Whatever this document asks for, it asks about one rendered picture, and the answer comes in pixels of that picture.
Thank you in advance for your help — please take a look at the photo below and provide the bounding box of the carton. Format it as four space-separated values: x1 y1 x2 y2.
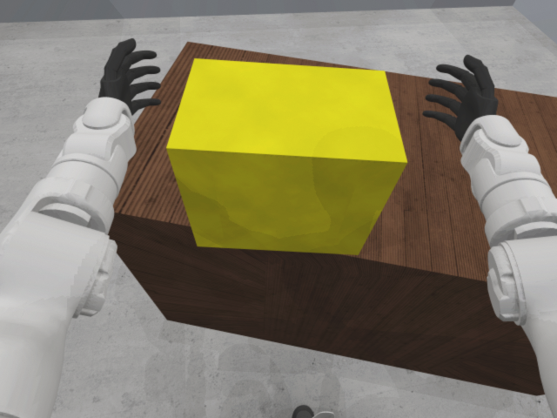
166 58 407 255

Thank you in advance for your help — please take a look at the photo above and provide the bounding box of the robot right upper arm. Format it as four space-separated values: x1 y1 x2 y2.
487 236 557 418

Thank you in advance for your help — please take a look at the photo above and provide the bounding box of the robot right hand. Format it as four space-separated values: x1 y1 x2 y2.
422 55 499 142

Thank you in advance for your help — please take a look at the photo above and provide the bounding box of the robot left hand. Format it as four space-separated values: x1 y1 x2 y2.
98 38 161 115

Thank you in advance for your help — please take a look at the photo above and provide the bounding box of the robot left upper arm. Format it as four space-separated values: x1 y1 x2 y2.
0 212 117 418

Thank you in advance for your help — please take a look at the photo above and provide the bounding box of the pedestal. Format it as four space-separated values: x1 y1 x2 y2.
108 42 557 396

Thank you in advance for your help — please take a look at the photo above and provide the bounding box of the robot right forearm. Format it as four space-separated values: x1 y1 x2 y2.
460 115 557 248

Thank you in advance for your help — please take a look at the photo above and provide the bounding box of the robot left forearm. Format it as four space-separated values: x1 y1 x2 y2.
0 97 137 263

